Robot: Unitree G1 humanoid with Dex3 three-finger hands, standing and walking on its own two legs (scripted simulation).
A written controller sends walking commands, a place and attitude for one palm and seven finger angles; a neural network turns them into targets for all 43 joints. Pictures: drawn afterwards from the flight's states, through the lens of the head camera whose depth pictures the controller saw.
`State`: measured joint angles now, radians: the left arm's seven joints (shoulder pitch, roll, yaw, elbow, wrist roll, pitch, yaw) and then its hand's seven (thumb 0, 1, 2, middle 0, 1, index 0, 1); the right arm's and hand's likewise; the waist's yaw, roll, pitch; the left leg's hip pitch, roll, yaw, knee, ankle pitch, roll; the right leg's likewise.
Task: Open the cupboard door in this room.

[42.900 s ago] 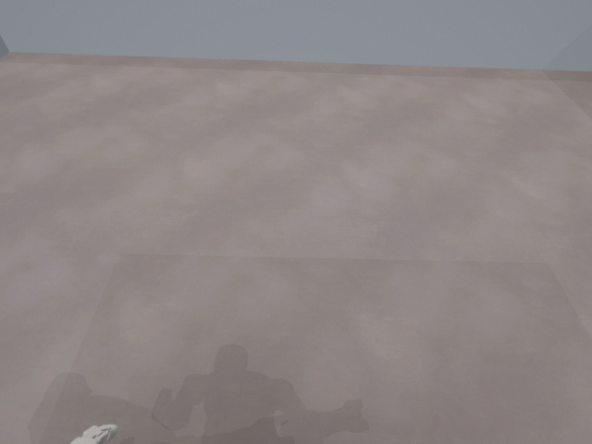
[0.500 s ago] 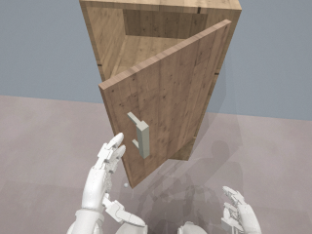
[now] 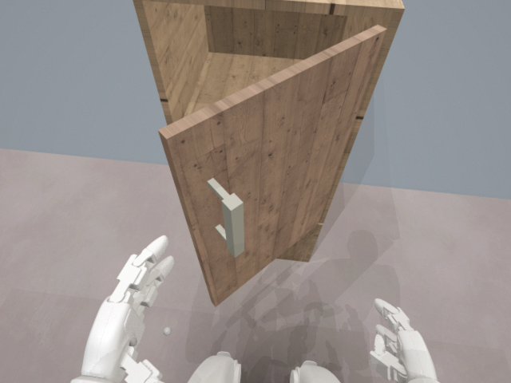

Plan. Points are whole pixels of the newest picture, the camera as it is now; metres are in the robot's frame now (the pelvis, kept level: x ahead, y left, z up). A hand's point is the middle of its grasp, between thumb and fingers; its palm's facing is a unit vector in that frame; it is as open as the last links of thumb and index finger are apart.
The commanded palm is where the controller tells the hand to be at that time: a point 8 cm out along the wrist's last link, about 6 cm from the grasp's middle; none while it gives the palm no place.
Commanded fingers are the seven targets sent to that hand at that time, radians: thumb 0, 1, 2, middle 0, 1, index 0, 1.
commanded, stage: slide the hand sideways off the handle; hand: left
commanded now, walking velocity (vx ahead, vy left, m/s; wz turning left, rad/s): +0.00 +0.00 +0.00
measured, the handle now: (226, 219) +0.34 +0.08 +0.07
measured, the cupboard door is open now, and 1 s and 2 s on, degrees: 47 47 47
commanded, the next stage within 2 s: draw the hand back to the body in 0.04 s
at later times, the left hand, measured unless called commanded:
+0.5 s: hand (127, 325) +0.18 +0.16 +0.12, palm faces -0.03 -1.00 -0.08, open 16.3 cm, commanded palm +0.15 +0.22 +0.13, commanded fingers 0.00 -0.50 0.30 -0.15 -0.30 -0.15 -0.30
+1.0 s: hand (27, 277) +0.20 +0.24 +0.18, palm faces +0.32 -0.87 -0.38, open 13.2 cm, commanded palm +0.16 +0.28 +0.21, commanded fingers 0.00 0.34 0.66 -0.18 -0.30 -0.18 -0.30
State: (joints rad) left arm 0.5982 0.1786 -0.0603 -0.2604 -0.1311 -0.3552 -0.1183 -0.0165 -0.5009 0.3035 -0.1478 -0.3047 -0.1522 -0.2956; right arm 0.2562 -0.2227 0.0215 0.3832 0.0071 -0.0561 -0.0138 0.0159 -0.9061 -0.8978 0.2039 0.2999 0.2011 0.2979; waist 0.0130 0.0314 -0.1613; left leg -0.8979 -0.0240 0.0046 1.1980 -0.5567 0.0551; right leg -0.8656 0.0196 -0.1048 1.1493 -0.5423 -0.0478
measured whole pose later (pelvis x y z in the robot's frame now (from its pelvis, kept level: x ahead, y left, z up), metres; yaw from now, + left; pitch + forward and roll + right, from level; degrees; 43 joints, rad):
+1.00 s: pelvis +0.02 +0.01 +0.08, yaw +1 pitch +0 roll -2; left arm 0.59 0.33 0.16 -0.40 -0.04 -0.03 0.14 -0.01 0.01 0.52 -0.17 -0.31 -0.18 -0.30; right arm 0.25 -0.22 0.07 0.55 0.01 -0.11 -0.11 0.02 -0.90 -0.90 0.20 0.30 0.20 0.30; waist 0.05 0.05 -0.06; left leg -0.30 -0.04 0.01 0.66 -0.36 0.07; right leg -0.27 0.02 -0.07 0.60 -0.34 -0.02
